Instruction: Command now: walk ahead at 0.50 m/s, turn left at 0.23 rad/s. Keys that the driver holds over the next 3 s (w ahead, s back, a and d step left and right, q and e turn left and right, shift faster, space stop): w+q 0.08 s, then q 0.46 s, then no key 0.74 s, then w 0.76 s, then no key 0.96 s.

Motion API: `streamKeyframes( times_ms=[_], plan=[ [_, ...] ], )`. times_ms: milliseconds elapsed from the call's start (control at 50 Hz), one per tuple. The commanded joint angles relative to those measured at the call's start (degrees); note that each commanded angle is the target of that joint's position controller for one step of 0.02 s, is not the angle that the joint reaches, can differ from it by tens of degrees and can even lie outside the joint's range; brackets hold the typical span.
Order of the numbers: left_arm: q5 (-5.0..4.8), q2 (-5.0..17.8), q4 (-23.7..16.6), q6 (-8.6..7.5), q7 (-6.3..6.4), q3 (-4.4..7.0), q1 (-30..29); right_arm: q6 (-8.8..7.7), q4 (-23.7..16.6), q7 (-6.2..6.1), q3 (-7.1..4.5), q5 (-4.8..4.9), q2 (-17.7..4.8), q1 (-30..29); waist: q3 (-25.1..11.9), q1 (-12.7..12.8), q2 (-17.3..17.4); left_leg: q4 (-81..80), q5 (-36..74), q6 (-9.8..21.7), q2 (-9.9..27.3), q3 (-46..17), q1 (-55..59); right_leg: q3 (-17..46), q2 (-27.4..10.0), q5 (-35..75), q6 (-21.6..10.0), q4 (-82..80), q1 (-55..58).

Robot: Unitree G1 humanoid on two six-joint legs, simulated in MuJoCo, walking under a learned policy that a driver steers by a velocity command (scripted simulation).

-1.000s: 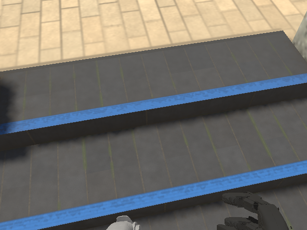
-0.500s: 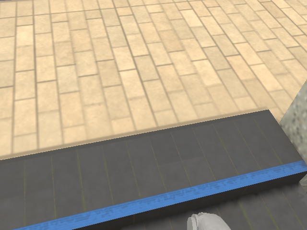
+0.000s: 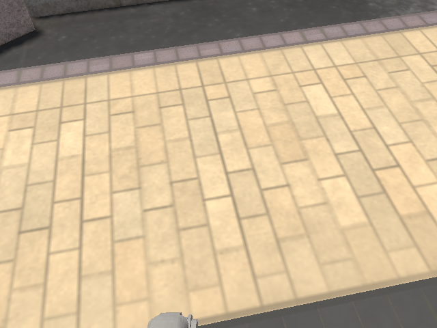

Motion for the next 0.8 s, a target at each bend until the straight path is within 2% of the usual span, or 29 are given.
streamKeyframes(
  times_ms=[20, 40, 60, 80, 100, 120, 140, 160, 180, 200, 220, 240, 260, 280, 300, 320, 340, 360, 380, 400, 420, 440, 500, 560, 660, 740, 800],
  plan=[
    [-0.63, 5.95, -1.78, -0.19, 1.88, 0.65, 5.12, -0.39, -7.07, 0.60, 0.82, -0.22, -2.43, -8.91, 5.23, 0.02, -4.91, -10.26, -1.16, -0.62, 0.08, 7.06, -1.92, 9.93, -12.94, 28.82, 1.96, -15.39, 1.06],
    [-0.42, 6.48, -1.98, 0.40, 2.70, 0.85, 4.84, -0.05, -7.52, 1.00, 0.85, -0.42, -2.59, -9.14, 3.90, -0.38, -6.26, -15.13, -1.93, -0.47, 0.84, 8.01, 2.66, 8.07, -13.00, 33.23, 0.96, -17.58, 2.75],
    [-0.64, 7.12, -1.96, 0.67, 3.43, 1.00, 5.17, 0.24, -7.67, 1.23, 0.89, -0.27, -2.37, -9.47, 3.14, -0.51, -6.29, -19.77, -3.71, 0.12, 1.50, 8.23, 4.45, 6.49, -14.09, 40.03, 0.46, -18.27, 7.84],
    [-1.16, 6.97, -3.09, 0.81, 3.72, 0.81, 4.56, 0.68, -6.49, 1.65, 1.03, 0.85, -2.37, -8.88, 1.69, -0.47, -4.01, -26.91, -5.73, 1.22, -0.23, 11.85, 11.07, 2.81, -13.78, 51.32, 0.41, -17.89, 9.15],
    [-1.34, 7.60, -4.24, 0.78, 3.70, 0.70, 2.74, 0.75, -5.44, 1.64, 1.27, 1.71, -2.31, -6.67, 2.03, -2.28, -3.69, -34.97, -6.31, 2.38, -2.66, 14.80, 21.04, -0.36, -13.84, 70.66, 1.22, -15.23, 6.70],
    [-1.22, 10.00, -4.97, 0.82, 3.98, 1.30, 3.28, 1.02, -3.87, 1.36, 0.88, 1.91, -2.97, -3.96, -0.20, -3.14, -6.07, -39.17, -7.08, 2.66, -5.79, 17.00, 27.96, -0.49, -15.71, 87.36, 1.31, -10.98, 8.59],
    [-1.00, 12.19, -5.63, 0.94, 4.25, 2.06, 2.75, 1.19, -2.14, 0.82, -0.03, 1.76, -4.98, 1.68, -3.37, -5.97, -9.93, -42.31, -8.75, 3.21, -8.41, 17.55, 33.46, -0.41, -17.53, 100.64, 1.92, -3.01, 12.32],
    [-1.06, 13.78, -6.77, 1.26, 4.20, 2.87, 0.54, 1.04, -0.03, 0.51, -1.21, 1.32, -7.36, 9.42, -6.34, -9.33, -13.31, -48.56, -8.56, 4.30, -9.08, 14.59, 38.12, -0.57, -18.72, 103.33, 3.34, 8.19, 16.30],
    [-1.89, 15.20, -8.81, 1.29, 3.59, 3.79, -2.97, 0.38, 1.61, 0.73, -2.22, 0.48, -9.56, 15.50, -9.59, -12.52, -14.40, -58.34, -2.65, 6.17, -8.04, 8.22, 47.81, -1.83, -17.76, 95.65, 4.70, 21.51, 13.71],
    [-1.95, 12.80, -12.03, 0.89, 3.40, 3.66, -4.08, -0.16, 1.77, 1.24, -3.88, -0.43, -13.65, 16.66, -13.10, -12.32, -7.85, -66.05, 7.12, 10.33, -0.04, -11.63, 61.40, -1.80, -12.52, 51.87, 5.39, 40.83, -0.60],
    [-1.83, 8.93, -17.65, 1.40, 1.75, 3.49, -4.40, 0.44, 1.23, 0.57, -5.93, 0.98, -19.51, 11.42, -16.92, -7.15, 13.17, -79.66, 39.82, 22.34, 15.63, -47.55, 70.83, 3.02, 4.10, -0.04, 9.64, 70.78, -23.93],
    [0.21, 8.54, -18.95, 0.84, 0.74, 3.27, -2.31, 0.31, -0.08, 0.16, -6.33, 1.75, -17.91, 7.39, -16.84, -2.48, 1.84, -81.32, 42.03, 20.79, 16.03, -43.35, 66.39, 11.97, -2.12, 3.21, 6.59, 75.16, -26.37],
    [0.23, 9.35, -20.41, 1.03, 0.67, 3.67, -6.05, -0.30, 0.40, 0.09, -6.02, 1.14, -15.15, 6.29, -10.78, -2.21, -3.54, -80.18, 33.23, 18.29, 14.05, -37.57, 59.78, 11.17, -2.59, 4.49, 5.77, 76.00, -28.04],
    [0.41, 7.44, -21.56, 1.71, 1.55, 3.47, -7.83, -0.67, 2.10, -0.17, -5.57, 0.51, -12.87, 6.34, -2.07, 0.42, -7.54, -80.07, 29.59, 14.47, 11.58, -30.43, 52.18, 10.78, -4.95, 3.44, 5.15, 73.92, -30.74],
    [0.63, 6.54, -22.98, 2.66, 2.39, 3.15, -9.76, -1.10, 3.11, -0.30, -5.11, 0.25, -10.74, 6.91, 1.17, 1.13, -6.83, -80.36, 27.40, 12.58, 8.42, -26.03, 47.78, 10.81, -5.57, 2.61, 4.89, 75.17, -33.15],
    [0.77, 6.20, -23.68, 3.88, 3.07, 2.95, -9.79, -1.49, 3.85, -0.22, -4.91, 0.06, -10.29, 7.26, 2.68, 2.40, -6.12, -82.13, 27.66, 10.32, 6.28, -21.26, 45.61, 10.38, -5.90, 1.94, 4.64, 74.43, -34.20],
    [1.20, 5.79, -25.10, 4.83, 3.46, 2.50, -9.97, -2.01, 4.31, 0.05, -5.19, 0.45, -11.28, 7.62, 3.28, 3.82, -5.43, -82.10, 31.34, 8.19, 4.25, -17.25, 44.17, 10.97, -6.81, 3.35, 4.71, 69.41, -33.71],
    [1.37, 5.97, -25.98, 5.54, 3.64, 2.44, -11.02, -2.56, 4.70, 0.20, -5.52, 0.62, -12.66, 8.45, 3.02, 3.98, -4.49, -82.61, 31.97, 6.62, 2.46, -14.47, 44.37, 10.79, -7.01, 3.67, 4.93, 65.03, -34.04],
    [1.70, 6.75, -26.54, 6.05, 3.41, 2.34, -11.54, -2.60, 3.22, 0.01, -5.90, 0.66, -13.96, 7.21, 2.25, 4.14, -4.72, -82.88, 36.40, 4.84, 0.68, -11.52, 44.05, 10.00, -8.15, 4.91, 6.18, 54.82, -30.85],
    [1.87, 7.54, -27.52, 6.34, 3.23, 2.29, -13.71, -2.48, 2.94, -0.22, -6.22, 0.40, -15.25, 8.40, 0.97, 3.24, -3.56, -82.88, 40.51, 2.90, -0.93, -10.03, 45.80, 8.39, -7.72, 6.24, 7.05, 48.50, -29.68],
    [1.56, 8.00, -27.54, 6.53, 3.12, 2.44, -14.98, -2.45, 2.00, -0.58, -6.12, 0.52, -15.31, 10.46, -1.40, 1.49, -1.62, -82.22, 51.36, 1.25, 0.09, -10.98, 51.23, 6.97, -7.45, 7.86, 7.95, 46.71, -30.82],
    [1.29, 8.18, -27.89, 6.84, 3.10, 2.32, -16.27, -2.36, 1.90, -0.96, -6.38, 0.57, -16.31, 13.02, -3.13, 0.16, 0.22, -81.25, 57.02, 0.01, 1.00, -11.66, 56.21, 6.84, -7.40, 9.48, 8.43, 45.64, -33.50],
    [1.20, 8.37, -29.57, 8.04, 2.96, 2.00, -21.57, -1.06, 0.83, -1.87, -7.17, 1.20, -18.28, 18.05, -5.80, -3.00, 1.45, -79.67, 58.47, -2.93, 2.24, -14.19, 65.67, 7.58, -7.56, 12.04, 9.38, 41.99, -38.71],
    [1.06, 8.91, -30.77, 8.80, 2.54, 1.91, -26.25, 0.41, -1.08, -2.42, -7.03, 0.81, -17.79, 19.58, -5.34, -4.72, 2.34, -79.48, 52.71, -3.20, 3.11, -17.11, 69.51, 8.25, -7.27, 12.65, 9.83, 39.26, -41.16],
    [0.86, 9.81, -30.91, 9.08, 2.16, 1.97, -29.60, 0.61, -2.54, -2.61, -6.29, 0.12, -16.51, 20.90, -2.24, -5.60, 3.97, -80.22, 50.58, -1.54, 5.41, -19.88, 72.03, 8.84, -7.47, 11.10, 9.11, 32.96, -40.05],
    [0.34, 9.72, -30.87, 8.74, 1.76, 1.79, -29.97, 0.57, -2.42, -2.42, -5.80, -0.48, -16.41, 21.53, -0.04, -5.55, 3.76, -79.59, 52.11, 0.55, 6.07, -20.49, 71.10, 8.21, -6.12, 6.23, 7.66, 26.87, -33.79],
    [-0.60, 9.61, -30.46, 8.27, 1.81, 1.70, -28.44, 0.89, -2.08, -2.12, -5.51, -0.49, -16.63, 20.01, 0.75, -4.69, 3.70, -78.16, 53.63, 1.08, 5.57, -20.25, 68.02, 7.22, -4.55, 3.07, 6.44, 20.09, -24.80]
  ],
)
Next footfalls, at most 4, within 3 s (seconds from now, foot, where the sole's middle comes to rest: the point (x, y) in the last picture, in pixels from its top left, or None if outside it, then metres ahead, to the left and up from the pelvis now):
0.18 left None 0.29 0.06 -0.67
0.90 right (258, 321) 0.49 -0.05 -0.67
1.22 left None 0.34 0.12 -0.67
2.00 left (154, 244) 0.73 0.27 -0.67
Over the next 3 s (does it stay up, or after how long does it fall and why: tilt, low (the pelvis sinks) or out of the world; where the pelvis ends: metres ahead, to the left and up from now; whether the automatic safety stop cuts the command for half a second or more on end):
stays up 0.79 0.19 0.11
